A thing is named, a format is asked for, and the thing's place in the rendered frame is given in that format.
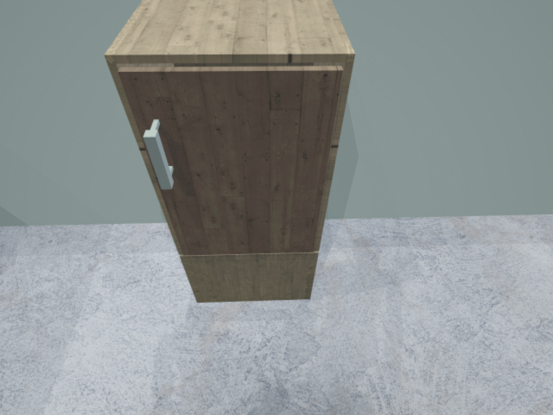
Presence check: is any cupboard door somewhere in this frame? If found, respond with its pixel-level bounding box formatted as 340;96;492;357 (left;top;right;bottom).
118;66;343;256

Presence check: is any handle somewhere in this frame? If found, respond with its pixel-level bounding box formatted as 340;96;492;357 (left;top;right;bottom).
143;119;174;189

